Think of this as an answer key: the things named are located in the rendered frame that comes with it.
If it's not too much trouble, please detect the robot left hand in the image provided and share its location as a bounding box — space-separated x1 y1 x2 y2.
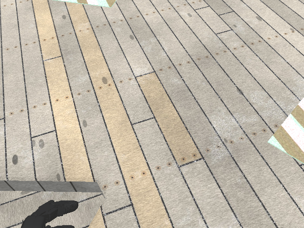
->
21 199 79 228

